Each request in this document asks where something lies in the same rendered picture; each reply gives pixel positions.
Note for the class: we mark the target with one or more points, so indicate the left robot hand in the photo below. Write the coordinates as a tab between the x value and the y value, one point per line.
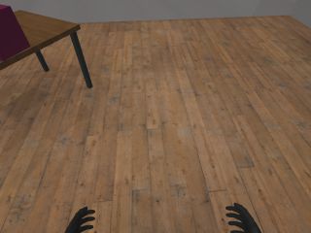
76	222

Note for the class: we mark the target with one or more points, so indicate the carton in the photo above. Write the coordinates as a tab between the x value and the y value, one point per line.
12	38

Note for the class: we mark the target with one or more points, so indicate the right robot hand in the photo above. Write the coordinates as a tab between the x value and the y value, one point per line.
247	222

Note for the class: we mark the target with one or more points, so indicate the table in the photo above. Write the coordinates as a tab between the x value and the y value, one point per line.
40	32

